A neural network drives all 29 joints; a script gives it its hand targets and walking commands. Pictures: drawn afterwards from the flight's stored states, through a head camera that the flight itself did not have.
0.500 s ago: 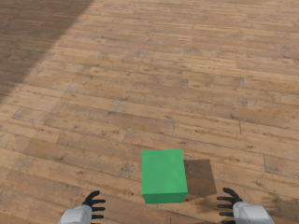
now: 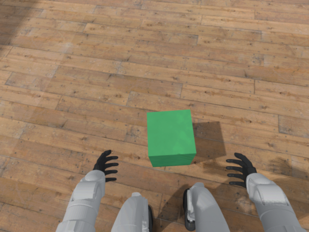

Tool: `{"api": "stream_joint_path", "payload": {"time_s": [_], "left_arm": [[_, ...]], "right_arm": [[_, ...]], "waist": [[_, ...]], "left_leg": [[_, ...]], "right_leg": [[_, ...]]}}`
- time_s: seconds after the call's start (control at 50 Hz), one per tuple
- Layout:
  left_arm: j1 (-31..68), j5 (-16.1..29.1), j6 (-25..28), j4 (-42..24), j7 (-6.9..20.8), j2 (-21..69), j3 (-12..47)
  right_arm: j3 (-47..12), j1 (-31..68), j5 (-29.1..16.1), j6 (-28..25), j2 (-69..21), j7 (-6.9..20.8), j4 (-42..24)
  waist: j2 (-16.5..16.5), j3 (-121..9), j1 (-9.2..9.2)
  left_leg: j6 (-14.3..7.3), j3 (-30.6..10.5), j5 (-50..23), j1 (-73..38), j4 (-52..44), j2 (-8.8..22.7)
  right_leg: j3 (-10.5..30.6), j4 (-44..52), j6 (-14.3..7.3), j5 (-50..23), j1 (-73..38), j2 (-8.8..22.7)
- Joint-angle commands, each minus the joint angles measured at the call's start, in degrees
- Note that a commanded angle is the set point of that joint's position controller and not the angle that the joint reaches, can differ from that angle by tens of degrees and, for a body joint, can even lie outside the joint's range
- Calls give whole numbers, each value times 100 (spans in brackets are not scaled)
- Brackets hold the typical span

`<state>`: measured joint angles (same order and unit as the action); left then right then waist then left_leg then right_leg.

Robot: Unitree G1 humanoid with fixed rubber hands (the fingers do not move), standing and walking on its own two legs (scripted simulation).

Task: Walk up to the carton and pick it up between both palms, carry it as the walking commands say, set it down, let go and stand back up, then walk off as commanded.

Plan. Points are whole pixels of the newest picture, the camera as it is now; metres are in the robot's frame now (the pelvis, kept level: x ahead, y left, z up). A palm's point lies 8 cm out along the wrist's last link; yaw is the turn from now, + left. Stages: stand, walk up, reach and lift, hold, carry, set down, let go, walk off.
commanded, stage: reach and lift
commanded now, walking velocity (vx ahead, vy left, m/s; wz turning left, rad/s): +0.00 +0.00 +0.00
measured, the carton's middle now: (169, 140) +0.50 -0.03 -0.55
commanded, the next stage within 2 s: none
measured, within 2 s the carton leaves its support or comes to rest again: neither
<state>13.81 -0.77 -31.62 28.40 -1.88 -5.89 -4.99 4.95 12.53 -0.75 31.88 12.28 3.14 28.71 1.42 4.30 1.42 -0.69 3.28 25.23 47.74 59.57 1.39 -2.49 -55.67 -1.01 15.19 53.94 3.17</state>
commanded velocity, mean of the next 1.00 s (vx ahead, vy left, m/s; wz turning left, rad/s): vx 0.00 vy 0.00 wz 0.00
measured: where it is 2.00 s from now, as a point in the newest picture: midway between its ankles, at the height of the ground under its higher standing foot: (168, 225)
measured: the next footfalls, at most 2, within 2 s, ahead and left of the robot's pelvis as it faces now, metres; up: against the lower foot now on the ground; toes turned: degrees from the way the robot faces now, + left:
none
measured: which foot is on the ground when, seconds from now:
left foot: down 0.00-1.00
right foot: down 0.00-1.00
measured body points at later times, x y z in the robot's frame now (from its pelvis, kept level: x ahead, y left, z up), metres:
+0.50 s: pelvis +0.00 -0.02 -0.03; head +0.23 -0.03 +0.36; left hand +0.42 +0.17 -0.13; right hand +0.41 -0.24 -0.14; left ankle +0.04 +0.12 -0.66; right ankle +0.12 -0.12 -0.66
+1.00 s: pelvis +0.01 -0.01 -0.05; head +0.32 -0.02 +0.28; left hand +0.52 +0.17 -0.16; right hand +0.52 -0.24 -0.16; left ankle +0.04 +0.12 -0.66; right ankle +0.12 -0.12 -0.66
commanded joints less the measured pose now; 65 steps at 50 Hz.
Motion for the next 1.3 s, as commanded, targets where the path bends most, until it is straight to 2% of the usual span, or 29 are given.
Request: {"api": "stream_joint_path", "payload": {"time_s": [0.0,0.08,0.2,0.42,0.56,0.66,0.8,0.92,1.0,1.1,1.14,1.2,1.28], "left_arm": [[1200,-6,44,-267,-34,-525,-324],[1981,33,141,92,-19,-631,-484],[2918,80,411,575,-77,-685,-622],[3836,112,1454,871,-143,-960,-868],[4518,218,2089,1328,-62,-1028,-915],[5006,263,2389,1509,-53,-1125,-1000],[5660,127,2520,1462,-91,-1188,-1114],[5598,-78,2494,1191,-80,-1105,-1253],[5659,-142,2478,1060,-54,-977,-1287],[5781,-251,2441,1418,-51,-763,-1361],[5817,-282,2434,1502,-87,-754,-1412],[5861,-232,2433,1558,-173,-812,-1403],[6034,14,2452,1362,-317,-987,-1214]], "right_arm": [[192,1452,31,-16,443,-110,-363],[337,2177,73,-64,432,-257,49],[544,3029,71,-350,450,-357,701],[702,4087,-81,-1428,651,-407,987],[893,4742,-108,-2076,746,-358,1442],[1121,5255,-35,-2375,864,-326,1654],[1514,5886,160,-2586,1120,-170,1782],[1751,5870,363,-2599,1165,16,1506],[1875,5913,463,-2604,1166,139,1442],[1996,6030,568,-2626,1107,211,1983],[2020,6079,596,-2639,1137,195,2105],[1989,6156,565,-2653,1241,123,2150],[1801,6324,330,-2664,1412,-11,1914]], "waist": [[-311,-2092,-54],[-426,-2273,-5],[-372,-2895,39],[-325,-4776,-10],[-315,-5260,31],[-323,-5758,127],[-216,-6387,208],[-252,-6984,180],[-241,-6797,158],[-158,-5801,160],[-152,-5700,161],[-174,-5905,198],[-222,-6646,247]], "left_leg": [[-207,-213,937,703,-1303,-169],[-153,-157,834,946,-1064,-186],[-48,-149,520,1362,-784,-236],[91,-152,-419,2263,-605,-422],[170,-152,-738,2775,-533,-513],[206,-200,-1107,3008,-438,-597],[238,-186,-1643,3133,-288,-715],[230,-141,-2023,3198,-358,-752],[235,-164,-1946,3375,-319,-712],[257,-200,-1153,3919,242,-658],[288,-177,-955,4128,575,-668],[335,-124,-863,4418,1069,-722],[361,-39,-959,4724,1691,-799]], "right_leg": [[371,501,-33,1281,-2471,-350],[487,505,8,1324,-2428,-308],[535,321,47,858,-2206,-319],[603,-140,143,-1140,-2574,-387],[589,-297,145,-1810,-2154,-395],[582,-445,115,-2408,-2011,-409],[564,-658,38,-3027,-1871,-478],[546,-714,-26,-3597,-2199,-482],[485,-763,-4,-3356,-1724,-473],[372,-1140,56,-2008,12,-499],[353,-1424,81,-1719,434,-525],[337,-1894,117,-1671,652,-555],[326,-2504,132,-2012,551,-567]]}}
